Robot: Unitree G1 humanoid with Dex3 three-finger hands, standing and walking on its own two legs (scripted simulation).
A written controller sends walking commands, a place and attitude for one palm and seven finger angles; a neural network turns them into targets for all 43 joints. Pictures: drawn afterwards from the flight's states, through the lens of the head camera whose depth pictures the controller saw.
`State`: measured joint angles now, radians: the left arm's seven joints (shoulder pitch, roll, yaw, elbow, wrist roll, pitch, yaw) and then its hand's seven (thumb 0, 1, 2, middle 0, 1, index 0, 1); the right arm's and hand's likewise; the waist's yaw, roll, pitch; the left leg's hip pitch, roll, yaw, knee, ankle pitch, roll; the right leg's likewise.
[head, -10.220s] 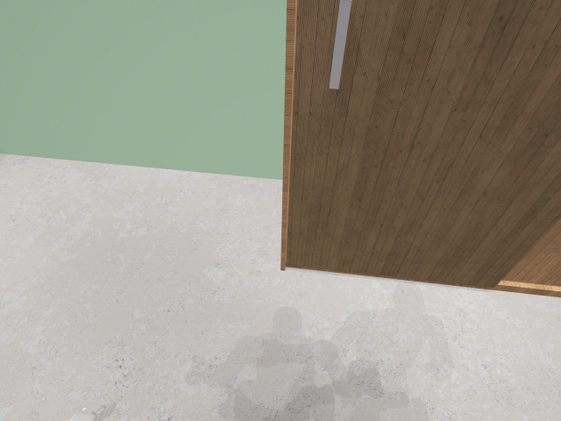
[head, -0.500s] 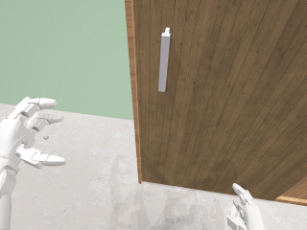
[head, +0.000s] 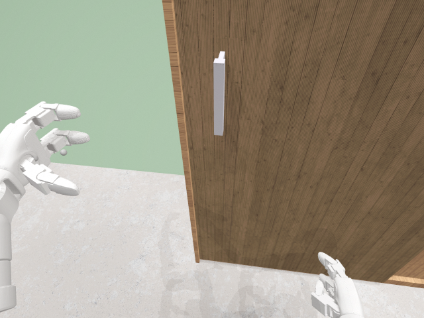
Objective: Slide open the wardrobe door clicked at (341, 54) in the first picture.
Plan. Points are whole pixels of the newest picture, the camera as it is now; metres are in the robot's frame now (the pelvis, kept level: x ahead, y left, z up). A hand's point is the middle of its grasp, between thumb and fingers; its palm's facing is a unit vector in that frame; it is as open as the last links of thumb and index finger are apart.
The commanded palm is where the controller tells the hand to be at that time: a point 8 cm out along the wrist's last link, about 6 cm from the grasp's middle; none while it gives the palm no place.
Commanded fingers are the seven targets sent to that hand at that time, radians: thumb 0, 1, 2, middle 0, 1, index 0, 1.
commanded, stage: raise the hand with hooked fingers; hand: left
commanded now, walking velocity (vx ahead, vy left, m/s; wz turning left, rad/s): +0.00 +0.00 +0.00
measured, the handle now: (220, 95) +0.52 +0.05 +0.19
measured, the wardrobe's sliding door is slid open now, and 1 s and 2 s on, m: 0.00 0.00 0.00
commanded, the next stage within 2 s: move the hooked fingers beside the handle in 0.38 s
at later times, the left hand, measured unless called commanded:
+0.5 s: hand (66, 159) +0.27 +0.27 +0.21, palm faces +0.09 -0.99 -0.07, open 14.0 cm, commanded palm +0.24 +0.31 +0.21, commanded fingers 0.00 -0.50 0.30 -0.30 -1.20 -0.30 -1.20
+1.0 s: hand (116, 137) +0.33 +0.21 +0.21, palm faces +0.03 -1.00 -0.03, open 14.0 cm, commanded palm +0.30 +0.26 +0.21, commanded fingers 0.00 -0.50 0.30 -0.30 -1.20 -0.30 -1.20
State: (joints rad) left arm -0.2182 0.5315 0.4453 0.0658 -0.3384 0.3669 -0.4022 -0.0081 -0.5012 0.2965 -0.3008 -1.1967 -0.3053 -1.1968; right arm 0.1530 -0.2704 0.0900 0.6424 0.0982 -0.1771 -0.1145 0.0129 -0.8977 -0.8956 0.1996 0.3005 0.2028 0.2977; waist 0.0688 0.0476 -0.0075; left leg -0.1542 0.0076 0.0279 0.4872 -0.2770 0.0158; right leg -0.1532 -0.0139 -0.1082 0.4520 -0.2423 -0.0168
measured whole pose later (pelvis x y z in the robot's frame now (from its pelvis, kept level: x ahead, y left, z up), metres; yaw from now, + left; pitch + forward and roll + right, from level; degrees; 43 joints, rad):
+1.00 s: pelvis -0.01 +0.00 +0.00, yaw -1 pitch -3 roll +0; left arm -0.36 0.39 0.30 0.12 -0.27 0.36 -0.24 -0.01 -0.50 0.30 -0.30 -1.20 -0.31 -1.20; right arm 0.17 -0.25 0.08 0.67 0.09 -0.14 -0.12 0.01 -0.90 -0.90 0.20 0.30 0.20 0.30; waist 0.04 0.04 -0.02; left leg -0.15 0.01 0.04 0.47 -0.26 0.01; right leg -0.17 -0.01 -0.09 0.46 -0.23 -0.02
